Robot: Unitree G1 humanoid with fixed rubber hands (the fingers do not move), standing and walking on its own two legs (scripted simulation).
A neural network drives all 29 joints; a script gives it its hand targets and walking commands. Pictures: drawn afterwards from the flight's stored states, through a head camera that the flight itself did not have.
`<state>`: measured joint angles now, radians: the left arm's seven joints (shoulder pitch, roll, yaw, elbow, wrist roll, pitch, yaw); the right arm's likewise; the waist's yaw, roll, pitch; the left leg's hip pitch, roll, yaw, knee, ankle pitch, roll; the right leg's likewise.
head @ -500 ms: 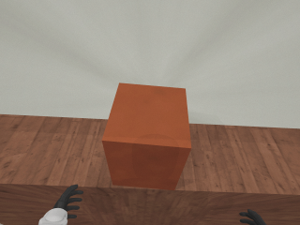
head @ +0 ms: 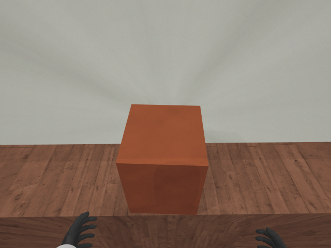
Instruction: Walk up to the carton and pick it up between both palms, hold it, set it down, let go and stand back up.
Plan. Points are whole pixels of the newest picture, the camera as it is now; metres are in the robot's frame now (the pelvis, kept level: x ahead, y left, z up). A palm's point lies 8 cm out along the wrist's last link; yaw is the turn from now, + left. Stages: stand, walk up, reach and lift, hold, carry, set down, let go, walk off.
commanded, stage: reach and lift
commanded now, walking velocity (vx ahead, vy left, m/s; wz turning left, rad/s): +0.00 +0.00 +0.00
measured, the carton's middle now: (164, 160) +0.40 +0.02 -0.01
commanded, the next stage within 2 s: none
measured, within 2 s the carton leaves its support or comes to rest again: neither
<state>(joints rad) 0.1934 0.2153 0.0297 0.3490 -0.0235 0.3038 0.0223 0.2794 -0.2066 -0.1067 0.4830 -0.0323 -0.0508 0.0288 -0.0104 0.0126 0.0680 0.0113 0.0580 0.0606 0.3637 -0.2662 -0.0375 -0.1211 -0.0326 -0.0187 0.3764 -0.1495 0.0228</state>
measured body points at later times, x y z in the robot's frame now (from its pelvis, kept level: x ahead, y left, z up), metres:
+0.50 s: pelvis +0.02 +0.01 +0.00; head +0.01 +0.01 +0.45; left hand +0.18 +0.23 -0.03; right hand +0.18 -0.21 -0.03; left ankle -0.04 +0.14 -0.74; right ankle +0.04 -0.13 -0.74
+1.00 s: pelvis +0.00 +0.01 +0.00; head -0.01 +0.02 +0.45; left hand +0.18 +0.21 +0.00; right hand +0.19 -0.19 +0.00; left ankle -0.04 +0.14 -0.74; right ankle +0.04 -0.13 -0.74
